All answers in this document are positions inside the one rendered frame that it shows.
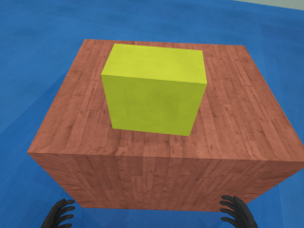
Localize pedestal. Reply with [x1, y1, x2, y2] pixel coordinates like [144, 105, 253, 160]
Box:
[27, 39, 304, 212]

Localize carton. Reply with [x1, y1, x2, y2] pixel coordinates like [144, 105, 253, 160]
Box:
[101, 44, 207, 136]

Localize robot left hand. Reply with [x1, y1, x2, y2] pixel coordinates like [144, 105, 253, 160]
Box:
[41, 199, 75, 228]

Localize robot right hand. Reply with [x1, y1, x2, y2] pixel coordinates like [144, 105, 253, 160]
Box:
[219, 195, 258, 228]

